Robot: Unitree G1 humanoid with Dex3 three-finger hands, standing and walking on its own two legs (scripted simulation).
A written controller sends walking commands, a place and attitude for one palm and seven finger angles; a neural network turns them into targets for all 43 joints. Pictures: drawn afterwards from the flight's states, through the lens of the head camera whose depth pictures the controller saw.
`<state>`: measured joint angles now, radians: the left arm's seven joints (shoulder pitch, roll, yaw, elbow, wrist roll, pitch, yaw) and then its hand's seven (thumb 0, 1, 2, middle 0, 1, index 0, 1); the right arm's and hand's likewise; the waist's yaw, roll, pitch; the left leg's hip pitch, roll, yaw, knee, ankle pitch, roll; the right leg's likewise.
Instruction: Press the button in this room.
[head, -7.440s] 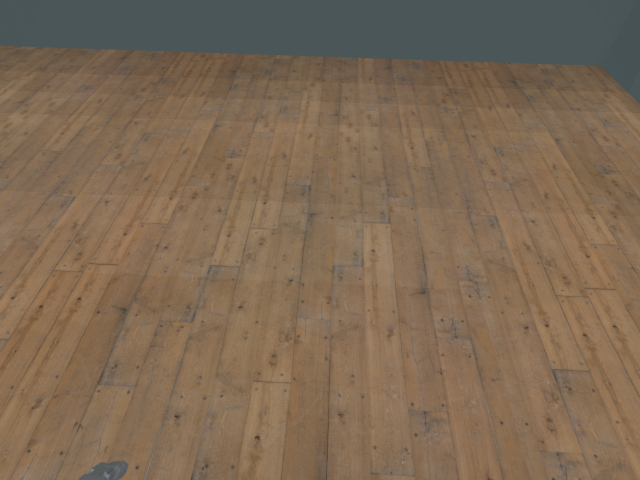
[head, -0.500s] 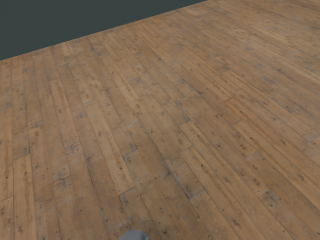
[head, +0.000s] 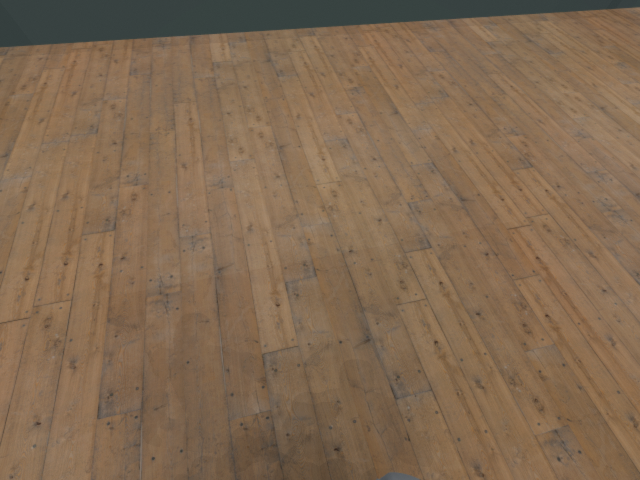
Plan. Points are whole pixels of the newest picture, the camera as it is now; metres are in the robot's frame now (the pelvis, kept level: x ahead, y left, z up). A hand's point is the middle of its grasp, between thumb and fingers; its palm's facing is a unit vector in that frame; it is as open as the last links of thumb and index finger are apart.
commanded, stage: turn or walk to find it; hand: left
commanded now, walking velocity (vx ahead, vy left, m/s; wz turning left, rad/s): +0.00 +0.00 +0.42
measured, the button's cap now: out of the picture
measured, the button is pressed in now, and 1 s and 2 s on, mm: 0 0 0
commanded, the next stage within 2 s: none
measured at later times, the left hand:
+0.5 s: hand out of the picture +0.00 +0.15 -0.15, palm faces +0.26 -0.93 -0.27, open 7.3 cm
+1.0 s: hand out of the picture -0.05 +0.20 -0.16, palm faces +0.46 -0.85 -0.26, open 7.4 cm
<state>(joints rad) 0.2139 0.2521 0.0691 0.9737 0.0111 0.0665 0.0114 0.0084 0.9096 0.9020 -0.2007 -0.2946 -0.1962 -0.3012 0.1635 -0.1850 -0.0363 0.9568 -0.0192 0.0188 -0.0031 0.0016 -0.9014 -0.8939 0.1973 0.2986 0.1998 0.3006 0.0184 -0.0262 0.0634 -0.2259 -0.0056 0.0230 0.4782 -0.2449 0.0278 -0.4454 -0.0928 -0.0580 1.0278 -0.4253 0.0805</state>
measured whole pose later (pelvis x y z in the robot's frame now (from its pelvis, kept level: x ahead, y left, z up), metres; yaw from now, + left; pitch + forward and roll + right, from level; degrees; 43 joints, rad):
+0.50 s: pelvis -0.02 -0.05 +0.00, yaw +14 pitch +0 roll +2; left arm 0.22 0.16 0.03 0.93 0.02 0.01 0.02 0.01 0.91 0.90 -0.21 -0.30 -0.20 -0.30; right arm 0.22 -0.25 -0.08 1.00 -0.02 0.08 0.02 0.00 -0.91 -0.89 0.19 0.30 0.20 0.30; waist -0.01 0.02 0.07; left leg -0.43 0.04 -0.01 1.04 -0.41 -0.08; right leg -0.20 -0.10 -0.21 0.51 -0.30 -0.03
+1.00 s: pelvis -0.03 -0.03 +0.00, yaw +25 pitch +0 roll +0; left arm 0.16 0.24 0.06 0.94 0.01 0.06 0.02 0.01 0.91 0.90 -0.20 -0.29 -0.20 -0.30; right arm 0.17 -0.19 -0.04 0.95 -0.02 0.02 0.00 0.00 -0.90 -0.89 0.20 0.30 0.20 0.30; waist 0.00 -0.01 0.07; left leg -0.21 -0.02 -0.02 0.47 -0.25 0.01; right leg -0.41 -0.08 -0.04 0.91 -0.45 0.09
